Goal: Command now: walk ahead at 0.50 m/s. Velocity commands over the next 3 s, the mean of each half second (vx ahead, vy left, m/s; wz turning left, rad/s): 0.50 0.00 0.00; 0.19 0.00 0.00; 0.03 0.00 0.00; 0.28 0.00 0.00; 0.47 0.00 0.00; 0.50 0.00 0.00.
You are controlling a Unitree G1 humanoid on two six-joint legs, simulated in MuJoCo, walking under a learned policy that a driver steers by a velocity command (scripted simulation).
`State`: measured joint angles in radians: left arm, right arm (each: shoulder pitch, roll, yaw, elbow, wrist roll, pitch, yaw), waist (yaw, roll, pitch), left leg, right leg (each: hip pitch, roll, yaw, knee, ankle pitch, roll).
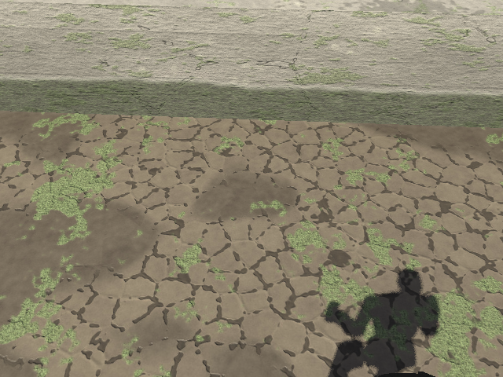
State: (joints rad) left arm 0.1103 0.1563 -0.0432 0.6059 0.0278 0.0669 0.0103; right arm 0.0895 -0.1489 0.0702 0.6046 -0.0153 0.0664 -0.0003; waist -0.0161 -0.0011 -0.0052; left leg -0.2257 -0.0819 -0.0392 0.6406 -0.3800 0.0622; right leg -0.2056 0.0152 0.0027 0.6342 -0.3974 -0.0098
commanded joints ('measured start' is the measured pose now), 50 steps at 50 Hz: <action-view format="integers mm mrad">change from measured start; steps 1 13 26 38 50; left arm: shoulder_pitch -123 -99 -51 -23 9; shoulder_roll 72 74 58 79 89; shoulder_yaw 17 21 14 18 30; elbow -107 -99 -70 -13 17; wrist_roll -6 1 5 1 -10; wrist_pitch -12 -6 -17 -1 -2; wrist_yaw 1 2 3 -1 4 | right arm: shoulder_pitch -144 -95 -71 -9 18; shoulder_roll -62 -56 -62 -63 -78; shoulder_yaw -17 -16 -15 -13 -30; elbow -118 -107 -92 -21 15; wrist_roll -7 -16 6 -4 7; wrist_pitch -18 -25 -17 -43 -41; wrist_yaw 8 12 -7 21 21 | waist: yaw -9 -17 11 3 0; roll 6 2 20 13 6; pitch -9 -81 -61 -66 -85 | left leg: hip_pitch -72 -48 -56 77 134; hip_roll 95 94 107 156 169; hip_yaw -66 -55 -120 -127 -118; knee -91 -76 -151 -326 -357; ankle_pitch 407 438 249 477 544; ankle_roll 12 12 24 15 26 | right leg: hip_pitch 27 63 70 146 141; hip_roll -53 -55 -32 -92 -103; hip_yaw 64 64 54 119 111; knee -55 -34 -78 -278 -313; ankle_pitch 372 414 146 346 387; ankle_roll -17 -16 -15 -4 -5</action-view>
